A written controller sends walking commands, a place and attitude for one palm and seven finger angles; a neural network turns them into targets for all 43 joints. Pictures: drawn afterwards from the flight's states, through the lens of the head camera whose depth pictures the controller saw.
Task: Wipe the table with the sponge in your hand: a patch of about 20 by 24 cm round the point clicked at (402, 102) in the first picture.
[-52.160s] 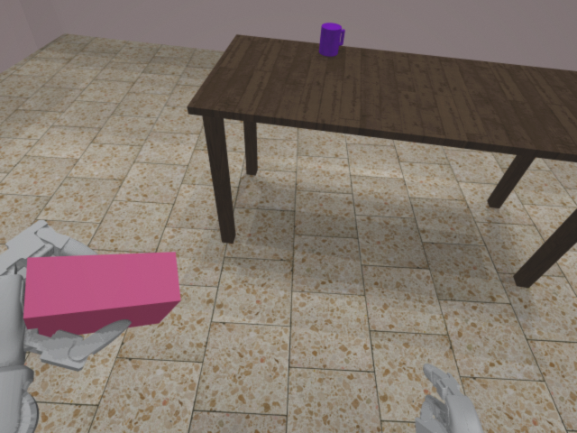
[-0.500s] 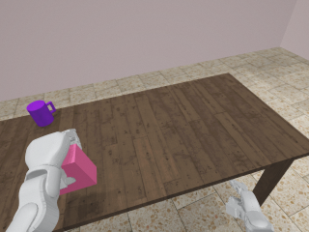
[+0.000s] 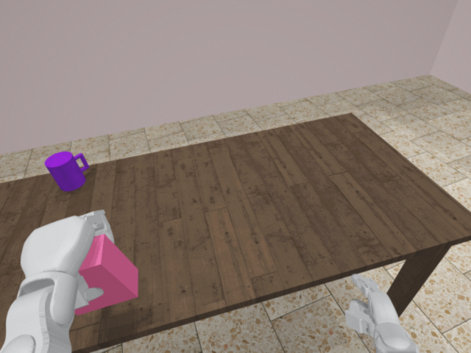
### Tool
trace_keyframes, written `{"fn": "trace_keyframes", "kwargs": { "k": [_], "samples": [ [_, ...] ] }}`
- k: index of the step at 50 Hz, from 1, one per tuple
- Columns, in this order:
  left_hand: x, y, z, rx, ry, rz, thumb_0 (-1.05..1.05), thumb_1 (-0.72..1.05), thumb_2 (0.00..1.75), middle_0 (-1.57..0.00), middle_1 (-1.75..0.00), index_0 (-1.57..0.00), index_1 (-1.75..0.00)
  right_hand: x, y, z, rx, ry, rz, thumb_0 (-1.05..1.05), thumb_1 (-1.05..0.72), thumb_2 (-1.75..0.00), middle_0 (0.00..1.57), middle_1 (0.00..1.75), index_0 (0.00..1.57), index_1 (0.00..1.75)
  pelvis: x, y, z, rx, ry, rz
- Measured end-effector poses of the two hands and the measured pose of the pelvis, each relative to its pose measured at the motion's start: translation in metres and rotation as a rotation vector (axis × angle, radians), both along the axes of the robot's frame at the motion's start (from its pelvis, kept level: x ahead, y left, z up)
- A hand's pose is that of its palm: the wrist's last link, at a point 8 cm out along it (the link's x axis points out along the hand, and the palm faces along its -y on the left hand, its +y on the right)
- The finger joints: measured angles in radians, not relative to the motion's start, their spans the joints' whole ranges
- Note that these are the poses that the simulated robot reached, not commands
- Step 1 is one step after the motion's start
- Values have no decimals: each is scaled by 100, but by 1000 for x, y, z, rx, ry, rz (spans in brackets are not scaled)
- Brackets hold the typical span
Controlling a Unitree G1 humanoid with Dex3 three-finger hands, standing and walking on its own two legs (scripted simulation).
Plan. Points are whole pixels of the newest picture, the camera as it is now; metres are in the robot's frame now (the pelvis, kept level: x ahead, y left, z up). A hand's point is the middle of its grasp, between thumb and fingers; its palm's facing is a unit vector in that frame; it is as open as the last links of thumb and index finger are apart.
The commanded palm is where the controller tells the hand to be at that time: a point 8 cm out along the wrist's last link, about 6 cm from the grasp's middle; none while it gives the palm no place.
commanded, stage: bring the sponge back beside the body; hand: left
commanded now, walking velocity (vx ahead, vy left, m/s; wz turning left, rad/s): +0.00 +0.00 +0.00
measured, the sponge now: (97, 282) +0.19 +0.28 +0.05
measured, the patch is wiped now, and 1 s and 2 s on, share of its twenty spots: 1.00 1.00 1.00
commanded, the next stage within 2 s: step back with the hand held close in 0.42 s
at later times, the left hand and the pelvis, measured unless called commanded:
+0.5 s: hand (77, 267) +0.18 +0.28 +0.11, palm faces +0.10 -0.14 -0.99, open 9.6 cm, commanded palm +0.15 +0.28 +0.18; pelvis -0.01 +0.00 +0.00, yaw +0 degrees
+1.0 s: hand (61, 246) +0.18 +0.28 +0.16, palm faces +0.37 -0.82 -0.44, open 9.6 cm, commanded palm +0.14 +0.31 +0.17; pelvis -0.02 +0.03 -0.01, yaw +0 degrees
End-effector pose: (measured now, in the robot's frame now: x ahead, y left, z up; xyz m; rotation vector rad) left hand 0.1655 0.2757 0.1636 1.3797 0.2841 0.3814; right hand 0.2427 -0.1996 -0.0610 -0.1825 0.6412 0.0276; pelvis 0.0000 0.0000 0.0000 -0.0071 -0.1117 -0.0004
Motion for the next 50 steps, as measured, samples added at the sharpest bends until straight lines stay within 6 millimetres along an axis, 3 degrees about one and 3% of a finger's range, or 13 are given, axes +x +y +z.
{"fn": "trace_keyframes", "kwargs": {
  "k": [28,30,33,38,45,50],
  "samples": [
    [-11,7,-2,11,-3,0,0,-48,106,-76,-139,-80,-136,-5,5,7,-3,-37,9,1,-90,-90,21,30,18,29,-8,2,0,-2,-9,0],
    [-10,14,-5,-358,-125,-44,0,-49,106,-76,-139,-80,-136,-7,6,11,-13,-63,14,1,-90,-90,21,30,19,29,-9,2,-1,-10,11,9],
    [-5,16,-14,-699,-285,-130,0,-49,106,-76,-140,-80,-136,-20,7,16,-36,-84,13,1,-90,-90,21,30,19,30,-11,1,-5,-20,51,13],
    [-2,9,-15,-918,-475,-267,0,-49,105,-76,-140,-80,-136,-57,-5,8,-129,2,-49,1,-90,-90,21,30,20,30,-11,7,-10,-28,91,21],
    [-15,28,11,-814,-536,-364,0,-49,106,-76,-140,-80,-137,-109,-22,-15,-184,135,-167,1,-90,-90,21,30,20,30,-14,25,-15,-28,129,14],
    [-23,48,12,-766,-549,-294,-1,-49,106,-76,-141,-81,-137,-129,-16,-25,-154,147,-188,1,-90,-90,21,30,20,30,-20,31,-14,-21,127,1]
  ]
}}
